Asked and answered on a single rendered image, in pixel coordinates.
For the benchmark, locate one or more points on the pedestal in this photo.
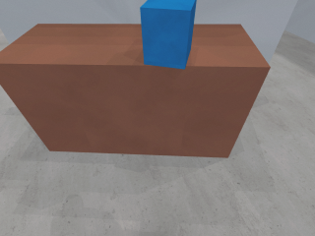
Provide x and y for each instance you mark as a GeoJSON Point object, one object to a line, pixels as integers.
{"type": "Point", "coordinates": [86, 88]}

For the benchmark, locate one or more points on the carton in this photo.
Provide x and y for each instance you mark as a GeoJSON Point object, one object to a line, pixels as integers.
{"type": "Point", "coordinates": [167, 30]}

